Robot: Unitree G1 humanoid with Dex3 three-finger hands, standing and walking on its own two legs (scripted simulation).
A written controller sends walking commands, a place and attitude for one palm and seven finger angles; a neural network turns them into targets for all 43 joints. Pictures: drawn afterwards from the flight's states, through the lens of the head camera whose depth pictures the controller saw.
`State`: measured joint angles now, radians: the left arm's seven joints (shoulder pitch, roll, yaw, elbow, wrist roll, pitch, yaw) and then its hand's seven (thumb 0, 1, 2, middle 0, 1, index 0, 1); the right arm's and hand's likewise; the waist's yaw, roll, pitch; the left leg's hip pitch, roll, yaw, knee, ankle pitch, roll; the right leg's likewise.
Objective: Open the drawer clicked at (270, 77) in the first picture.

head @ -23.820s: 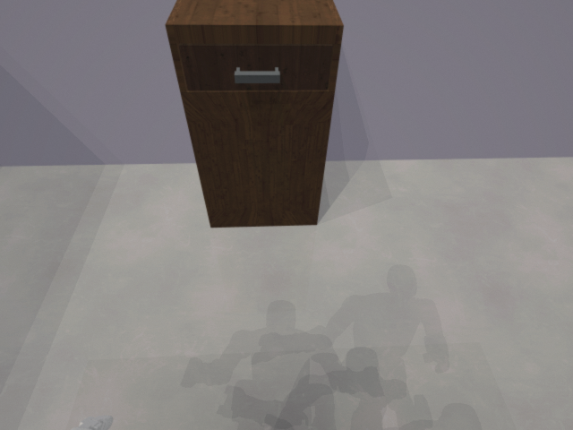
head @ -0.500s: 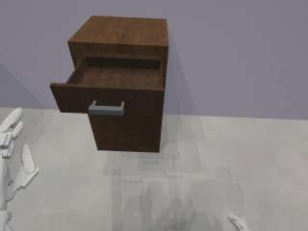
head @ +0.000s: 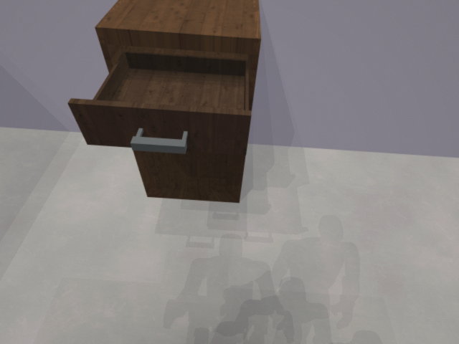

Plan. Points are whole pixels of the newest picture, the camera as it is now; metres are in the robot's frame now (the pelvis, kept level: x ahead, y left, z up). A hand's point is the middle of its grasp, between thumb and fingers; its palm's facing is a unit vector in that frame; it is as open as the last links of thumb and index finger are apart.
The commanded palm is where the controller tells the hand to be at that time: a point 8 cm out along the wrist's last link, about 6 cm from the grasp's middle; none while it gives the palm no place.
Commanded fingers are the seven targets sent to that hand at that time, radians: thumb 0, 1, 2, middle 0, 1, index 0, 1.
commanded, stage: let the arm hang, fingers relaxed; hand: left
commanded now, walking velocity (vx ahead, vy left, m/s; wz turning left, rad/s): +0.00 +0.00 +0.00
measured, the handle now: (161, 139) +0.58 +0.21 -0.02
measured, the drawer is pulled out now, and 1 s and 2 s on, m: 0.30 0.30 0.30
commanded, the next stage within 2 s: look to check the result in 0.74 s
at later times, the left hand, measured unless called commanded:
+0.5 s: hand out of the picture +0.02 +0.21 -0.16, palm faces +0.00 -0.97 -0.25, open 7.4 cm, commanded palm none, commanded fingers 0.00 0.90 0.90 -0.20 -0.30 -0.20 -0.30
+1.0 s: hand out of the picture +0.06 +0.23 -0.15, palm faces -0.04 -0.95 -0.31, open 7.4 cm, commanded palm none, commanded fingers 0.00 0.90 0.90 -0.20 -0.30 -0.20 -0.30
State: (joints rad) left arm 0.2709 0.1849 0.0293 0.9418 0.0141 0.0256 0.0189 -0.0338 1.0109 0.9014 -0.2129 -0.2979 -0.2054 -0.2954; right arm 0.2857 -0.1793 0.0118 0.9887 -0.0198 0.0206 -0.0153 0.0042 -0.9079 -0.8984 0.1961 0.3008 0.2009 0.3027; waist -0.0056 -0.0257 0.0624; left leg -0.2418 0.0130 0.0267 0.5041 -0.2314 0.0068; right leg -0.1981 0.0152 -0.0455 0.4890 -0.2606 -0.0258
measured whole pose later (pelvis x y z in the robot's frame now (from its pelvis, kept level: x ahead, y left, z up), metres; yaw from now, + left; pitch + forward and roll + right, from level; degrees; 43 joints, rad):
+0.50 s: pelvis -0.01 +0.01 +0.01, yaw -1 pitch -3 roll +0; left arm 0.20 0.20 0.01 1.14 0.02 -0.01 0.02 0.00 0.91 0.90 -0.20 -0.30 -0.20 -0.29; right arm 0.22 -0.20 -0.01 1.12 -0.01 0.01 -0.02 0.00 -0.91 -0.90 0.20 0.30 0.20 0.30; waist 0.00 0.03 0.06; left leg -0.18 0.00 0.05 0.37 -0.15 0.02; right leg -0.15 0.00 -0.03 0.38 -0.19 -0.01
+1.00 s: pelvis +0.00 +0.00 +0.01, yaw -1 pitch -2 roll +0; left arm 0.14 0.27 0.02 1.14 0.02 -0.01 0.01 0.00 0.91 0.90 -0.21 -0.30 -0.20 -0.29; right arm 0.16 -0.27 -0.01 1.13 -0.01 0.01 -0.01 0.00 -0.91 -0.90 0.20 0.30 0.20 0.30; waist -0.01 0.02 0.08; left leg -0.15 0.00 0.05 0.32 -0.14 0.01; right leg -0.13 0.01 -0.02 0.34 -0.18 -0.02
